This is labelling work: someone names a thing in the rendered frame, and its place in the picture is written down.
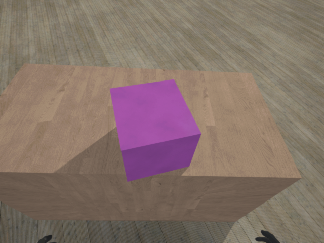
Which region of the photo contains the carton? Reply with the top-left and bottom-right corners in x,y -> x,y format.
110,79 -> 201,182

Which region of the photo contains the right robot hand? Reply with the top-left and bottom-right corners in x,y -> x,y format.
255,230 -> 280,243

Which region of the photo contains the pedestal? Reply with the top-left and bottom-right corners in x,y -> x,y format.
0,63 -> 302,222

